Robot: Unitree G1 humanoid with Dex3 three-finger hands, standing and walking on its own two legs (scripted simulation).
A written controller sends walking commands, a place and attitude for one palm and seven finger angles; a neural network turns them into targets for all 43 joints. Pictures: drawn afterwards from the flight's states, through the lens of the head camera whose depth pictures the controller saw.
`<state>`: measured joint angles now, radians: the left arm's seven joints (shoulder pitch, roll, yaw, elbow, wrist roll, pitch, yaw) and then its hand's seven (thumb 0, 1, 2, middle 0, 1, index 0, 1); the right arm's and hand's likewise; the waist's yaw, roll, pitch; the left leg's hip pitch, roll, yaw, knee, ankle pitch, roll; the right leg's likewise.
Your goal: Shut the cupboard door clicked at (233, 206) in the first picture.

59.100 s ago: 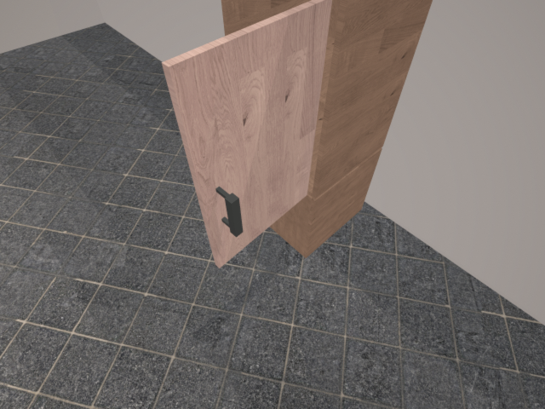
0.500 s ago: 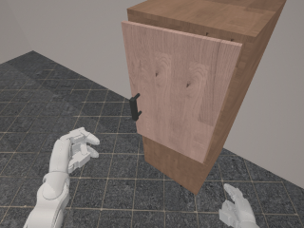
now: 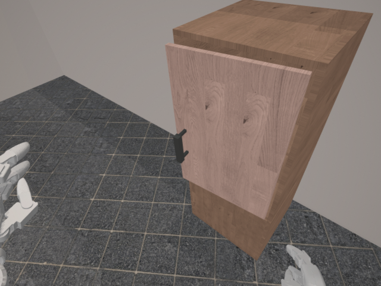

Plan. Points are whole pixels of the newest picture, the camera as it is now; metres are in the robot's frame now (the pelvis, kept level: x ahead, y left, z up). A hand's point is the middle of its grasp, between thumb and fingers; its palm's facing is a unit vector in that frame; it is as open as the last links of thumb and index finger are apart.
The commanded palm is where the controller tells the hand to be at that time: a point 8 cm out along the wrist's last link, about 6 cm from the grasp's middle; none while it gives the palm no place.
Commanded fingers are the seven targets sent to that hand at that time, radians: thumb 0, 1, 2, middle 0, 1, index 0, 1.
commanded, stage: draw the hand back to the body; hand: left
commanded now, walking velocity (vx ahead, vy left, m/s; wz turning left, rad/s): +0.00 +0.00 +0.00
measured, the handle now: (182, 145) +0.61 +0.13 -0.11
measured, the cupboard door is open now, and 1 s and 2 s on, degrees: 6 6 6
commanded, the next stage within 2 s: step back with the hand held close in 0.28 s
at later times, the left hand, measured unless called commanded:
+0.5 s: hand (44, 209) +0.18 +0.26 +0.16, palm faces +0.44 -0.79 -0.42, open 7.4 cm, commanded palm +0.13 +0.30 +0.18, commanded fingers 0.00 0.90 0.90 -0.20 -0.30 -0.20 -0.30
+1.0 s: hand (5, 236) +0.13 +0.30 +0.16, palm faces +0.40 -0.77 -0.49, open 7.4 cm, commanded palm +0.07 +0.33 +0.18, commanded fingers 0.00 0.90 0.90 -0.20 -0.30 -0.20 -0.30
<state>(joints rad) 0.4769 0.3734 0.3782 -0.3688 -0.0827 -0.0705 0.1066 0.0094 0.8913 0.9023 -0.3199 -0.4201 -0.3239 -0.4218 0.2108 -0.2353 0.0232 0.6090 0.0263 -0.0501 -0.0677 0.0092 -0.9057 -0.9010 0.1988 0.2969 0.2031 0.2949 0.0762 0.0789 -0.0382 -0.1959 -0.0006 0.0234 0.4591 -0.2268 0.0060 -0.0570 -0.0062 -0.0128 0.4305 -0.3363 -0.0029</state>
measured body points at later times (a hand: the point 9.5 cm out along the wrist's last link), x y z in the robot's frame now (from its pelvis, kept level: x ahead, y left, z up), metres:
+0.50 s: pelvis -0.01 +0.00 +0.00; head -0.03 -0.03 +0.45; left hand +0.15 +0.30 +0.18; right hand +0.18 -0.23 -0.09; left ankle +0.01 +0.12 -0.74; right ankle -0.06 -0.11 -0.74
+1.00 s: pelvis -0.07 +0.03 -0.01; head -0.06 +0.03 +0.44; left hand +0.11 +0.34 +0.18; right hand +0.10 -0.21 -0.09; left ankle +0.01 +0.12 -0.74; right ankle -0.06 -0.11 -0.74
